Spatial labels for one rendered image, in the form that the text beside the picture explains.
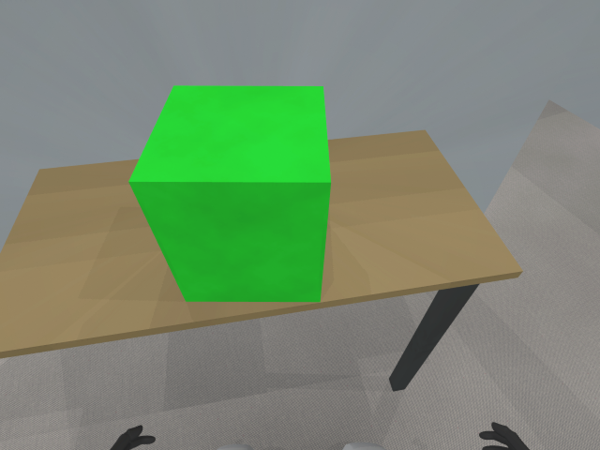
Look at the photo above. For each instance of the right robot hand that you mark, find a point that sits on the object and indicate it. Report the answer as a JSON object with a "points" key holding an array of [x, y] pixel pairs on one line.
{"points": [[505, 435]]}

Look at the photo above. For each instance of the left robot hand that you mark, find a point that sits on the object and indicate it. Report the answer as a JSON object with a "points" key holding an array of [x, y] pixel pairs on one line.
{"points": [[130, 439]]}

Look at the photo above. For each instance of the table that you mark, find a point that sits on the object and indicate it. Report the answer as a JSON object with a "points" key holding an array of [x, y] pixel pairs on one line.
{"points": [[82, 266]]}

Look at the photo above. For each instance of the carton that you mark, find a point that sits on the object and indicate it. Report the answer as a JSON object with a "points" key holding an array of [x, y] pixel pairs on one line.
{"points": [[234, 182]]}

